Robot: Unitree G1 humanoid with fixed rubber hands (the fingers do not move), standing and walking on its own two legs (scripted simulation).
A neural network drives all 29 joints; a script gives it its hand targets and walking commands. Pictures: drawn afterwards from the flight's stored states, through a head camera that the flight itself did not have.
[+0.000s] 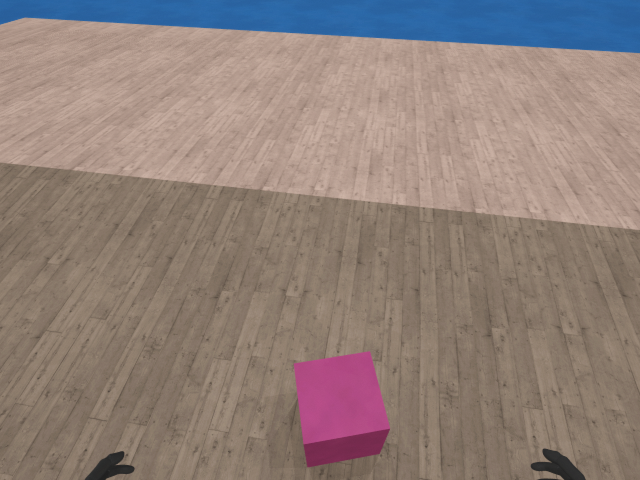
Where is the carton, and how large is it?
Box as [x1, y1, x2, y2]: [294, 351, 389, 467]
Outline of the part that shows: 369,351 294,363 307,467 379,453 388,432 389,426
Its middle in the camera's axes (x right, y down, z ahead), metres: +0.04 +0.48 +1.08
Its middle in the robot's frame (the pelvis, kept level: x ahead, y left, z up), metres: +0.40 -0.02 -0.65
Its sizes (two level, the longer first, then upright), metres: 0.210 0.200 0.250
